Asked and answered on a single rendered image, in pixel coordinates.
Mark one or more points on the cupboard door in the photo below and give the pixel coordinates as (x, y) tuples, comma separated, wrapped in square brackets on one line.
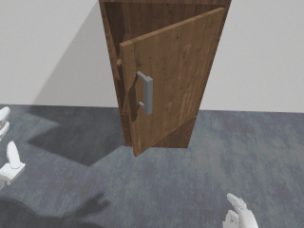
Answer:
[(177, 58)]

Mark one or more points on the right robot hand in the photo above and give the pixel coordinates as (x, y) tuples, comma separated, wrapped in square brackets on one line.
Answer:
[(244, 219)]

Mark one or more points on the handle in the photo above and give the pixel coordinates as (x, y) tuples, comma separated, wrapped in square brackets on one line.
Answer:
[(147, 104)]

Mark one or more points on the left robot hand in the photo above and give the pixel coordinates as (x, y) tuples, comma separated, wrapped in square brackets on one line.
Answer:
[(12, 169)]

